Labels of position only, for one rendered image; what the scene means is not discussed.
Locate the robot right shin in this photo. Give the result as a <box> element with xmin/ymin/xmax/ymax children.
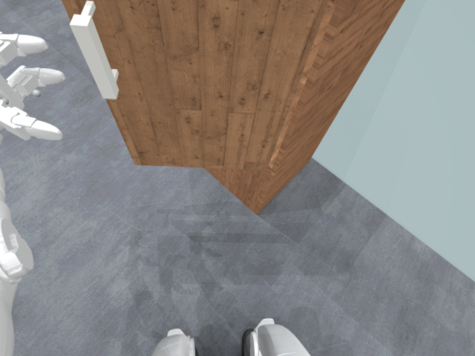
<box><xmin>250</xmin><ymin>318</ymin><xmax>275</xmax><ymax>356</ymax></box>

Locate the handle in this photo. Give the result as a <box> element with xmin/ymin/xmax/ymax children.
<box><xmin>70</xmin><ymin>1</ymin><xmax>119</xmax><ymax>99</ymax></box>

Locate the robot left shin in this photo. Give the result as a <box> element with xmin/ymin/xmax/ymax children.
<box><xmin>167</xmin><ymin>329</ymin><xmax>185</xmax><ymax>337</ymax></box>

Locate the robot shin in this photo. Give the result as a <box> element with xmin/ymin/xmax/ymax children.
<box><xmin>167</xmin><ymin>329</ymin><xmax>185</xmax><ymax>337</ymax></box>
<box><xmin>250</xmin><ymin>318</ymin><xmax>275</xmax><ymax>356</ymax></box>

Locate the left robot hand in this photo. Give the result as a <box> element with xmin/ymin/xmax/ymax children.
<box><xmin>0</xmin><ymin>32</ymin><xmax>66</xmax><ymax>140</ymax></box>

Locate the left robot upper arm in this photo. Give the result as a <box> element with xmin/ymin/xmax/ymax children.
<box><xmin>0</xmin><ymin>217</ymin><xmax>33</xmax><ymax>356</ymax></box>

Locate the cupboard door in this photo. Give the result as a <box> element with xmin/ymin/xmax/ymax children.
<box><xmin>62</xmin><ymin>0</ymin><xmax>329</xmax><ymax>171</ymax></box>

